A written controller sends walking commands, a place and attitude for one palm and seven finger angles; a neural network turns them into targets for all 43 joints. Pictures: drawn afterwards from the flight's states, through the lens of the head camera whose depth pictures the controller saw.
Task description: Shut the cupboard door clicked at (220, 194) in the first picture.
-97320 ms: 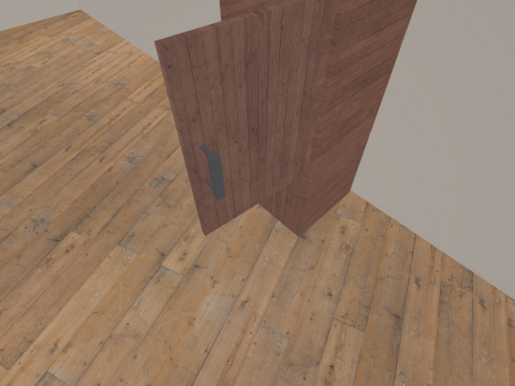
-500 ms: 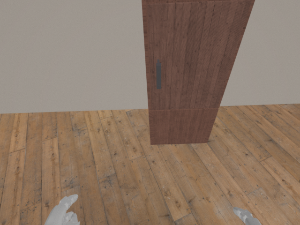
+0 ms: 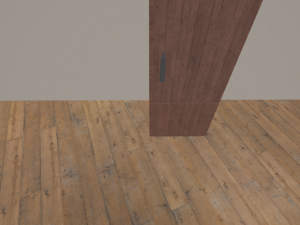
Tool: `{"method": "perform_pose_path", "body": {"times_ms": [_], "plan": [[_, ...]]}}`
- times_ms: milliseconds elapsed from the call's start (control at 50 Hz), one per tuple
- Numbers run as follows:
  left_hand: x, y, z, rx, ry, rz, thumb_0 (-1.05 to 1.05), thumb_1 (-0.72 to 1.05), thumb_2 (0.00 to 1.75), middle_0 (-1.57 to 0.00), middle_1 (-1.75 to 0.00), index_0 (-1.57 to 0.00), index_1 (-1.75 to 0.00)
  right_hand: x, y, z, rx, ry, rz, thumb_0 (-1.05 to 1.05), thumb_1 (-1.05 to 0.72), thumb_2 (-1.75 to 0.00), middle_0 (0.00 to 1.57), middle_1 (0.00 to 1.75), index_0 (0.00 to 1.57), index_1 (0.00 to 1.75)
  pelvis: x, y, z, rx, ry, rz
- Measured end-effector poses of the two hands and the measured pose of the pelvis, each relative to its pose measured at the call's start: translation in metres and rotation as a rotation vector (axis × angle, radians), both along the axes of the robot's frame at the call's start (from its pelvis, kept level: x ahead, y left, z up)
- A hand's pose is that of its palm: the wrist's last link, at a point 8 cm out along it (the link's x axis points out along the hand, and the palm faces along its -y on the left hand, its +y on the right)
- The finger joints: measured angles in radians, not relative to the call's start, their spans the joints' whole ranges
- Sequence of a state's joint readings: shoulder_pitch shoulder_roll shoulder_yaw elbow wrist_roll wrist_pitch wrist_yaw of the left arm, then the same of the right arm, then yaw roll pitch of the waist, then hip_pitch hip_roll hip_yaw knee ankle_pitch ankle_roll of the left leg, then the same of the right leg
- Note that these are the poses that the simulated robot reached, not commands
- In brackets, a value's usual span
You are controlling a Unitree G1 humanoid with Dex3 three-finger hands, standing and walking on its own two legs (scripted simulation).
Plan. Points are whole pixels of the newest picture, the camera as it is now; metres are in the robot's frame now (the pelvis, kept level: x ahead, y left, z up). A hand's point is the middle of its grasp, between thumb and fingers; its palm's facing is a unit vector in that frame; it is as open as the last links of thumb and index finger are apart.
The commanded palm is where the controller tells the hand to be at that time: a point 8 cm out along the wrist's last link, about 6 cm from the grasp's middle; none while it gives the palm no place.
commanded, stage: let the arm hang, fingers relaxed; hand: left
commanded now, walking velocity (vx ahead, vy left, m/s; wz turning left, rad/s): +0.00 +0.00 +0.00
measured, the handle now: (162, 67) +0.83 -0.02 -0.07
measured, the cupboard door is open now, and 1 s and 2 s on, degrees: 0 0 0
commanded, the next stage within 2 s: look to check the result in 0.40 s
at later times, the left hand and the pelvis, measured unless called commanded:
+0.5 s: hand out of the picture -0.03 +0.16 -0.18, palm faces +0.02 -0.99 -0.17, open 7.4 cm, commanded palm none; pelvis +0.00 +0.00 +0.00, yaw +0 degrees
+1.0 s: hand out of the picture -0.01 +0.15 -0.18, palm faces +0.02 -0.98 -0.18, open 7.4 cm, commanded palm none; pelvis +0.02 -0.01 +0.00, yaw +0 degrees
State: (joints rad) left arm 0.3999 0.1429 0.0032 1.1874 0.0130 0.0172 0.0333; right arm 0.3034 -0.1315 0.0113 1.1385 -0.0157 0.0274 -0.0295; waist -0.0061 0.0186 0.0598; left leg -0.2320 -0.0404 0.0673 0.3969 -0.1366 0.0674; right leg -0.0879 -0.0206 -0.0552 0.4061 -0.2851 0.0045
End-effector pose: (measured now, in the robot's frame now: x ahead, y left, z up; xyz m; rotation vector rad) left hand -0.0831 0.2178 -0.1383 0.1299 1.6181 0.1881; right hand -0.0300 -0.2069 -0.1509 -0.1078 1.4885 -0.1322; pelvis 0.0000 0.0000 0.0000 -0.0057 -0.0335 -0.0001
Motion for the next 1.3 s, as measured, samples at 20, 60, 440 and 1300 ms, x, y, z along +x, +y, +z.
{"method": "perform_pose_path", "body": {"times_ms": [20,60,440,1300], "plan": [[0.004,0.000,-0.001,-0.001,-0.013,-0.001,0.01,0.91,0.90,-0.20,-0.30,-0.20,-0.30,0.001,0.002,-0.001,0.005,-0.007,-0.002,0.00,-0.90,-0.90,0.20,0.30,0.20,0.30,0.000,0.001,0.000,0.001,0.000,0.000],[0.012,-0.002,-0.003,-0.004,-0.043,-0.005,0.01,0.91,0.90,-0.20,-0.30,-0.20,-0.30,0.004,0.006,-0.002,0.011,-0.022,-0.005,0.00,-0.90,-0.90,0.20,0.30,0.20,0.30,0.000,0.001,0.000,0.003,-0.001,-0.001],[0.056,-0.013,-0.010,-0.035,-0.164,-0.035,0.00,0.91,0.90,-0.20,-0.30,-0.20,-0.30,0.009,-0.010,0.004,-0.033,-0.061,-0.024,0.00,-0.91,-0.90,0.20,0.30,0.20,0.30,0.002,-0.001,0.000,0.007,-0.001,-0.007],[0.089,-0.016,-0.007,-0.009,-0.165,-0.043,0.00,0.91,0.90,-0.20,-0.30,-0.20,-0.30,0.057,-0.031,0.006,-0.046,-0.086,0.017,0.00,-0.90,-0.90,0.20,0.30,0.20,0.30,0.028,-0.015,0.002,0.012,0.003,-0.002]]}}
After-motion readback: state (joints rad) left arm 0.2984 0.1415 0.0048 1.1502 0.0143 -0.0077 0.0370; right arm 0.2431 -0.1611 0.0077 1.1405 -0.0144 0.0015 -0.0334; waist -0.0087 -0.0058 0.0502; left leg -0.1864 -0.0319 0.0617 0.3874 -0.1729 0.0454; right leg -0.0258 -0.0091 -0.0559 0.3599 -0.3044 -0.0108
